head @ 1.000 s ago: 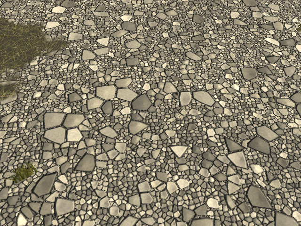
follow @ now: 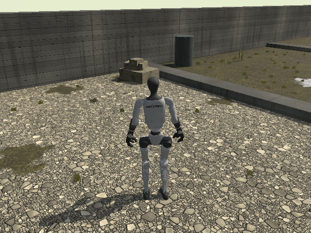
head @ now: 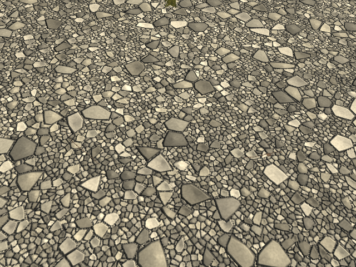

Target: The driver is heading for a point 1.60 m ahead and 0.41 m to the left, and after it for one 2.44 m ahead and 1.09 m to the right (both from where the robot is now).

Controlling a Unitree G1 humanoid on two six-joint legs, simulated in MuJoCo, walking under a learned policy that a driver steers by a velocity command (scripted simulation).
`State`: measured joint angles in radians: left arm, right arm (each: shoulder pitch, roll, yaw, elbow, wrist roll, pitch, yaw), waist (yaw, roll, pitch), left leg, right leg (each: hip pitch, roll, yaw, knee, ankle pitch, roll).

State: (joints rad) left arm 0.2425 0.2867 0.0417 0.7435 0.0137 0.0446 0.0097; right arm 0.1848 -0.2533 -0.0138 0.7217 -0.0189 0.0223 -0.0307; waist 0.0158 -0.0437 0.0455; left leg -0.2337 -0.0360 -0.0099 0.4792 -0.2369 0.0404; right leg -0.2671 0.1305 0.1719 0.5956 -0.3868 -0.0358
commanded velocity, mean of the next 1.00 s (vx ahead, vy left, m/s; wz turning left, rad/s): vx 0.00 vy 0.00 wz -0.04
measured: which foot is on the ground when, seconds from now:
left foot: down 0.00-1.00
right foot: up 0.00-0.20, down 0.22-1.00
